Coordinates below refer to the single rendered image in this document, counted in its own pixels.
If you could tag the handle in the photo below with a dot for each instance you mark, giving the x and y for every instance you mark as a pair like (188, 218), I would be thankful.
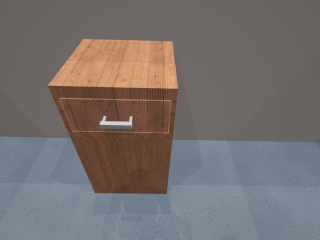
(116, 124)

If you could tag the drawer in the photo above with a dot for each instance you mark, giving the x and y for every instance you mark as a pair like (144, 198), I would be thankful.
(85, 114)

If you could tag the cabinet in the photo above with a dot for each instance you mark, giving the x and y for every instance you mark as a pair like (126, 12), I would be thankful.
(121, 162)

